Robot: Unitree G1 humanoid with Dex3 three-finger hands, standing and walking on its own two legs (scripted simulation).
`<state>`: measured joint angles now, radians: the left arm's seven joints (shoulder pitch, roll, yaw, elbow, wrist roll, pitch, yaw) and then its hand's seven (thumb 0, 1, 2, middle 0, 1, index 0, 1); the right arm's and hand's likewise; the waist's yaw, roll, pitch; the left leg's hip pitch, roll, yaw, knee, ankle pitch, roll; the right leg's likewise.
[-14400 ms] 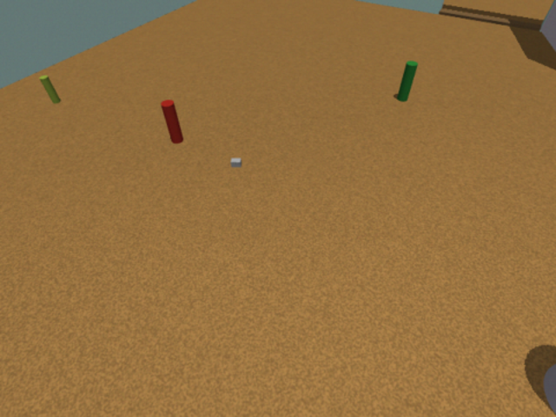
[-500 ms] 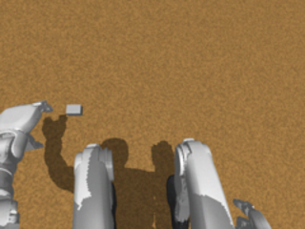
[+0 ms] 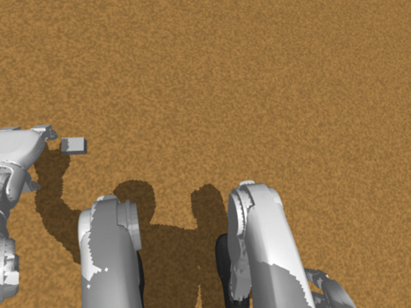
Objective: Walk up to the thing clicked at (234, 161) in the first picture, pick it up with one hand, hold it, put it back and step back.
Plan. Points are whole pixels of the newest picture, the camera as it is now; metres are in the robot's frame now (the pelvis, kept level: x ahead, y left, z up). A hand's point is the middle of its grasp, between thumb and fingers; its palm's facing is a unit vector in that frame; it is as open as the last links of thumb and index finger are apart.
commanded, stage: rise first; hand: left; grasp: from above
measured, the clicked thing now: (74, 146) +0.49 +0.29 -0.32
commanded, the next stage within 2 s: none
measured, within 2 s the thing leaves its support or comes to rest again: neither
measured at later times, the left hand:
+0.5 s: hand (38, 159) +0.42 +0.32 -0.19, palm faces -0.47 -0.07 -0.88, open 11.7 cm
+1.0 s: hand (41, 155) +0.43 +0.32 -0.20, palm faces -0.46 -0.08 -0.88, open 11.8 cm
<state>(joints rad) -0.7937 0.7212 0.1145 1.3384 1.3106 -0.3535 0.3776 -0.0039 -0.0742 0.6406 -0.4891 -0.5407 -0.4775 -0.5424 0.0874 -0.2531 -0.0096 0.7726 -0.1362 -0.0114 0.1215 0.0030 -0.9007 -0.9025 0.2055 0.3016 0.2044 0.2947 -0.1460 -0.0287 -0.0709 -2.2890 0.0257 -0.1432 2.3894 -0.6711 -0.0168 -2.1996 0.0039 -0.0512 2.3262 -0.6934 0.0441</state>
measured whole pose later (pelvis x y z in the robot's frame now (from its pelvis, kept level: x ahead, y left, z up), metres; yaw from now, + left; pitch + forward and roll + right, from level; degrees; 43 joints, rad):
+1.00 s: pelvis +0.01 +0.00 -0.02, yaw -2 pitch +32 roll -8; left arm -0.88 0.80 0.16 1.48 1.33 -0.33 0.46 0.00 -0.14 0.69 -0.44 -0.63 -0.43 -0.63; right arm 0.08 -0.26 0.05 0.78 -0.21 -0.03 0.14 0.00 -0.90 -0.90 0.20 0.30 0.20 0.29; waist -0.21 -0.05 -0.02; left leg -2.36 0.02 -0.18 2.48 -0.70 -0.03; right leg -2.26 0.02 -0.08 2.40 -0.71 0.05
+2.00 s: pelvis +0.00 +0.00 -0.02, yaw -3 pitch +31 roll -10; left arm -0.93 0.86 0.13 1.50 1.33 -0.33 0.42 0.00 -0.18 0.73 -0.41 -0.67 -0.40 -0.68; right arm 0.11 -0.27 0.10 0.76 -0.20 -0.03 0.14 0.00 -0.90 -0.90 0.21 0.30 0.20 0.29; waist -0.23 -0.05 -0.02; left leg -2.36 0.02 -0.19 2.47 -0.68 -0.02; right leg -2.25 0.02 -0.08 2.37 -0.69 0.06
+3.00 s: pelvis +0.00 +0.00 -0.02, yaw -2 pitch +31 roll -8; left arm -1.00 0.84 0.10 1.56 1.23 -0.21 0.35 0.00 -0.08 0.62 -0.50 -0.61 -0.49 -0.60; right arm 0.16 -0.29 0.14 0.74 -0.17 -0.06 0.12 0.00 -0.90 -0.90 0.21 0.30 0.20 0.30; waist -0.29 -0.02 0.03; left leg -2.35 0.03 -0.17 2.46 -0.66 -0.02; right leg -2.27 0.03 -0.07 2.38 -0.66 0.05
